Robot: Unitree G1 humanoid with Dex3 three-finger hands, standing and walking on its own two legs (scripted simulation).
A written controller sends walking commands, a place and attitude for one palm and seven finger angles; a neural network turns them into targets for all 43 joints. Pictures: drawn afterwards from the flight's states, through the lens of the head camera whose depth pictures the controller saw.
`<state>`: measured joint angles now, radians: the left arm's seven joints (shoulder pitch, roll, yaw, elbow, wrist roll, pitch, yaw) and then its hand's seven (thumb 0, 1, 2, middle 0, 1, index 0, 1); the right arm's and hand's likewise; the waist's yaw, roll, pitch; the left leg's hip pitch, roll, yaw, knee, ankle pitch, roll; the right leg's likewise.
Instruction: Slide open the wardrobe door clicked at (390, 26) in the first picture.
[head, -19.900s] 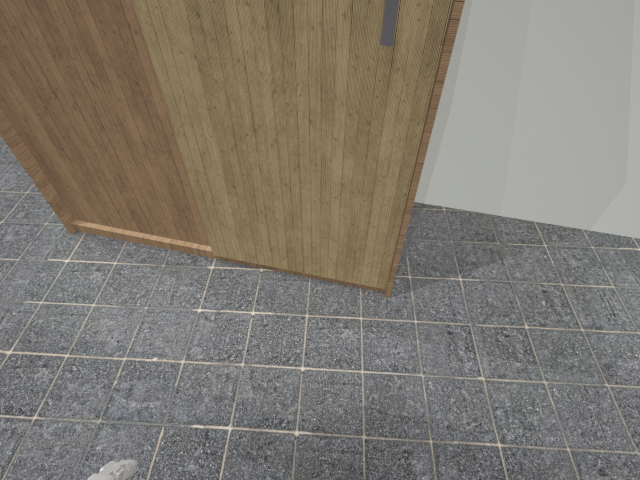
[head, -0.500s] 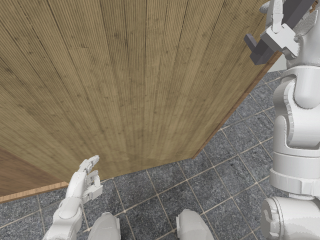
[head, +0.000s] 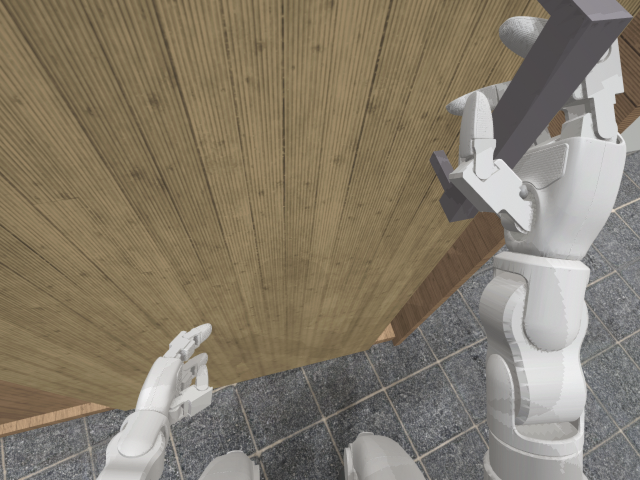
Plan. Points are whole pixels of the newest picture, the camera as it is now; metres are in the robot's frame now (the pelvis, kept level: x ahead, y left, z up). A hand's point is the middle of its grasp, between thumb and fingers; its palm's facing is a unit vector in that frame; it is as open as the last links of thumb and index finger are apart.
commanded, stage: step sideways, sliding the door along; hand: right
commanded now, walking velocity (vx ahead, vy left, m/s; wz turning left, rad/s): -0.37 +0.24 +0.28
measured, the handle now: (491, 114) +0.36 -0.12 +0.26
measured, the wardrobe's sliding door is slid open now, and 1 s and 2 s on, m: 0.09 0.25 0.43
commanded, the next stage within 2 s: none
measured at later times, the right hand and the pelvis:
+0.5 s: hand (356, 193) +0.30 -0.02 +0.25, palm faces -0.07 +1.00 -0.02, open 7.4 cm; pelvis +0.01 +0.05 -0.01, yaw +8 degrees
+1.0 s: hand (245, 207) +0.28 +0.05 +0.25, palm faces -0.01 +1.00 +0.02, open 7.2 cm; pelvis -0.09 +0.14 +0.00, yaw +10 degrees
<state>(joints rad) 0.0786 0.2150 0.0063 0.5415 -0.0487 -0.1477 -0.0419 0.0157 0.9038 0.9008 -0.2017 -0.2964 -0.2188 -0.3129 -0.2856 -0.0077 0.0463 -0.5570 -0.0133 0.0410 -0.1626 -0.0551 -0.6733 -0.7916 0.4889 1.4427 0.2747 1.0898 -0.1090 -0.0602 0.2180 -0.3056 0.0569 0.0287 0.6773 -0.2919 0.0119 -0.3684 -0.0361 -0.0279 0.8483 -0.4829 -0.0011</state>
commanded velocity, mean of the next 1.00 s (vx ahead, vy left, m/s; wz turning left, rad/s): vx -0.23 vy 0.28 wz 0.10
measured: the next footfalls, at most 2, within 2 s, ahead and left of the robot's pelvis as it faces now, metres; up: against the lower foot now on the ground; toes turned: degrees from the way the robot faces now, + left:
left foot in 0.50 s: +0.07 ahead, +0.18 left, +0.00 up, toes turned +13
right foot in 0.74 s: +0.01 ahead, -0.06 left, +0.00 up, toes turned -2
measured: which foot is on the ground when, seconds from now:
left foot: down 0.00-0.04, up 0.06-0.48, down 0.50-0.76, up 0.78-1.00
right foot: down 0.00-0.56, up 0.58-0.72, down 0.74-1.00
